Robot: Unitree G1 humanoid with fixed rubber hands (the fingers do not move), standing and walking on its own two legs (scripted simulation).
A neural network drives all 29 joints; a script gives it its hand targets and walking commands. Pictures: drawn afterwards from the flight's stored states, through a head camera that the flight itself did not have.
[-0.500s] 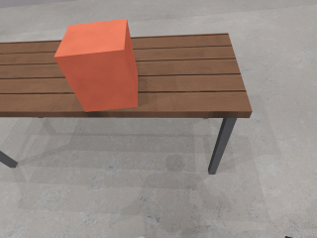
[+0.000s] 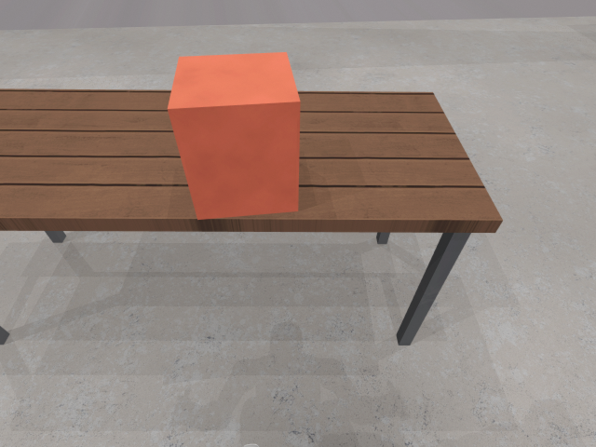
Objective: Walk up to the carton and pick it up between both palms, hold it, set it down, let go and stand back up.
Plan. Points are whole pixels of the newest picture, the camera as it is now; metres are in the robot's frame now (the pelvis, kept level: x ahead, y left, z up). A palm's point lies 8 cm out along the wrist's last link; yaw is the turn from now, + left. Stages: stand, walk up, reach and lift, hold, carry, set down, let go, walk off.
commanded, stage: walk up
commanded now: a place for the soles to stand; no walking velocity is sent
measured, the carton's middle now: (241, 137) +0.69 +0.12 +0.06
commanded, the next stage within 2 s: none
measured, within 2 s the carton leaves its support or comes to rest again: neither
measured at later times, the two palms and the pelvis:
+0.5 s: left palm out of the picture -0.02 +0.38 -0.12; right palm out of the picture +0.08 -0.26 -0.02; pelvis +0.00 +0.05 +0.03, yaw -1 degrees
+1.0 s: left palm out of the picture -0.03 +0.29 -0.05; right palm out of the picture +0.07 -0.36 -0.09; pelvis -0.01 -0.05 +0.02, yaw -2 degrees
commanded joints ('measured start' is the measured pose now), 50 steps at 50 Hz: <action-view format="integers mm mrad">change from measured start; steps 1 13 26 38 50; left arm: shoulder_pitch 142 180 280 351 70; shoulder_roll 250 209 210 152 176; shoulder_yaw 57 47 55 74 78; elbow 67 112 159 143 10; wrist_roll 15 10 7 33 35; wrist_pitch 67 106 130 95 34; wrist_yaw -26 -72 -80 -96 -49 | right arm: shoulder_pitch -68 19 -65 -101 108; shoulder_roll -232 -174 -235 -235 -179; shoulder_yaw -89 -89 -106 -103 -61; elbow -37 -56 -52 -81 76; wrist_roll -11 23 -3 -26 34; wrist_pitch -53 -95 -87 -33 -11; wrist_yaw -24 -54 -61 -25 -49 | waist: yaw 15 5 48 107 34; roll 197 153 156 111 -184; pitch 227 -69 71 -63 -102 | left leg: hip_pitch -163 370 55 -34 -247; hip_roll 256 186 234 254 -82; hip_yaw -548 -271 -305 -245 -229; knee -863 -682 -821 -597 103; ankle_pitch -630 -118 -423 -368 79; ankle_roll -113 -110 -138 114 -52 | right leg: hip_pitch -292 -219 -116 167 302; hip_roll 5 -9 5 -55 -191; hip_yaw -14 27 -27 -287 85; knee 278 77 86 -317 -734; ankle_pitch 125 237 227 66 298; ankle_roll -52 -15 -28 -96 113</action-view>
